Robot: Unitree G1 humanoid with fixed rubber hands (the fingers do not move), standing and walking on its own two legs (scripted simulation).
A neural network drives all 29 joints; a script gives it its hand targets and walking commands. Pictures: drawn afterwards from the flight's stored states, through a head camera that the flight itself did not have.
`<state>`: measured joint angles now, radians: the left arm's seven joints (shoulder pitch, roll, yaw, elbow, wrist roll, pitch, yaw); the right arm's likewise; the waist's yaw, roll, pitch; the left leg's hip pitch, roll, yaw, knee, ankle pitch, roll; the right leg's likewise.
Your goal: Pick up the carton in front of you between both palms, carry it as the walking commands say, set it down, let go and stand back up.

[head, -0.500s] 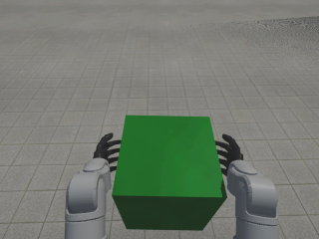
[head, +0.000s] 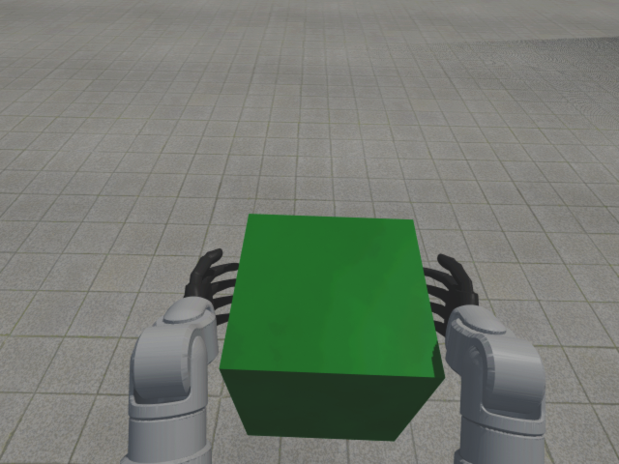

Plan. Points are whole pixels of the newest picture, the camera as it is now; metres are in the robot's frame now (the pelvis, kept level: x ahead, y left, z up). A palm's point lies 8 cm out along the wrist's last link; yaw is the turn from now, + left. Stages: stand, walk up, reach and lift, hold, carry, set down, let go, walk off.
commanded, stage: carry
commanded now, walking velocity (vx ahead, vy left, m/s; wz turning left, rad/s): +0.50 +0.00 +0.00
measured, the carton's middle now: (325, 333) +0.28 +0.00 +0.02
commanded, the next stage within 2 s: none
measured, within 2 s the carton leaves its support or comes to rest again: neither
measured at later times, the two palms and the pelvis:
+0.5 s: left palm (254, 157) +0.58 +0.14 +0.10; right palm (421, 164) +0.59 -0.16 +0.10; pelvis +0.32 -0.01 +0.00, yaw +1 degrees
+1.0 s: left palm (261, 127) +0.73 +0.15 +0.08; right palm (403, 130) +0.74 -0.15 +0.08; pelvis +0.48 +0.00 +0.02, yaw +1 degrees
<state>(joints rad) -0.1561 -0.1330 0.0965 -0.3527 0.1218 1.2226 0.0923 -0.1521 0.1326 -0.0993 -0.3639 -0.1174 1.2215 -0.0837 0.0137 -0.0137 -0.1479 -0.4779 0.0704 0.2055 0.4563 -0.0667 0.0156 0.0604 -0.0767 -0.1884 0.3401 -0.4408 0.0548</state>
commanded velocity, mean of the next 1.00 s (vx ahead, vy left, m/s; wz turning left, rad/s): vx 0.12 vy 0.00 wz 0.00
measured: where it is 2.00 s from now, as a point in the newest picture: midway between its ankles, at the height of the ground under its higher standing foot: (313, 410)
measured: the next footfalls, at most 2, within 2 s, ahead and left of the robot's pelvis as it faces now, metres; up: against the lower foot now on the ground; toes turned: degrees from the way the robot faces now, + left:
right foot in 0.46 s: +0.52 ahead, -0.10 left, +0.00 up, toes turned +8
left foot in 0.66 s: +0.41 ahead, +0.11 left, +0.00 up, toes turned +8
